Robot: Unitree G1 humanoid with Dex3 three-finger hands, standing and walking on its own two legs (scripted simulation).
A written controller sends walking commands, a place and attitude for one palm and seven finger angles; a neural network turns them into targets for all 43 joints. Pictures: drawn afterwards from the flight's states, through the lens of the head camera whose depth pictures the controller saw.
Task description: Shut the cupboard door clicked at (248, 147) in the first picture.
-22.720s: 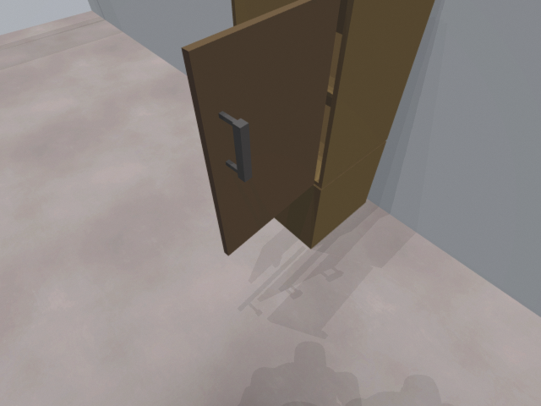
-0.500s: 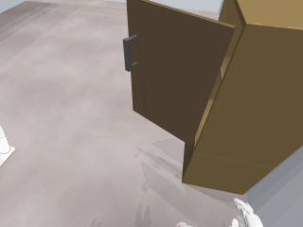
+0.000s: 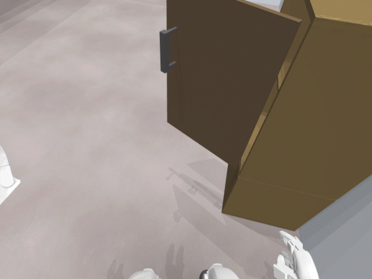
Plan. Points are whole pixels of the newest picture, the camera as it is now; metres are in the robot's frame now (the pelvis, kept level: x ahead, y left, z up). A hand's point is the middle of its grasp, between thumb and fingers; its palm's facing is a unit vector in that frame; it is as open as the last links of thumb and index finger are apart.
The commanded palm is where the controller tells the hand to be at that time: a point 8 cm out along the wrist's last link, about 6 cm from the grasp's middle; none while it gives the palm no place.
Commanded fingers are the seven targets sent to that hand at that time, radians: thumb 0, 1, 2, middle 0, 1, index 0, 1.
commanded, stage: step back with the hand held close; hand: left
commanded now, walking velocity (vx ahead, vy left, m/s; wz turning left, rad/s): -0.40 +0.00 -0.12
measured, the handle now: (169, 50) +0.78 +0.08 +0.08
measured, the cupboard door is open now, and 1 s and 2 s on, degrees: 63 63 63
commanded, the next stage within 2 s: stop stepping back and stand still in 0.58 s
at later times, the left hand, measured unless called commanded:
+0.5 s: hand out of the picture +0.14 +0.28 +0.20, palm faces +0.40 -0.78 -0.48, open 7.4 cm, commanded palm +0.08 +0.31 +0.21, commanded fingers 0.00 0.90 0.90 -0.20 -0.30 -0.20 -0.30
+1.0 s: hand out of the picture +0.03 +0.27 +0.19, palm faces +0.38 -0.83 -0.40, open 7.4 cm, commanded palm -0.02 +0.30 +0.21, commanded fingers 0.00 0.90 0.90 -0.20 -0.30 -0.20 -0.30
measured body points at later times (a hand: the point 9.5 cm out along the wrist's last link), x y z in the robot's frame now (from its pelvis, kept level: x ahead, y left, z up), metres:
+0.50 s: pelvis -0.07 +0.02 +0.03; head -0.06 +0.05 +0.48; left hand +0.11 +0.32 +0.23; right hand +0.11 -0.22 -0.03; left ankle +0.01 +0.11 -0.71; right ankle -0.11 -0.12 -0.67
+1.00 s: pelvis -0.20 +0.02 +0.02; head -0.24 +0.04 +0.47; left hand +0.01 +0.31 +0.21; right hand -0.14 -0.27 -0.06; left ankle -0.11 +0.11 -0.71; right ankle -0.23 -0.11 -0.70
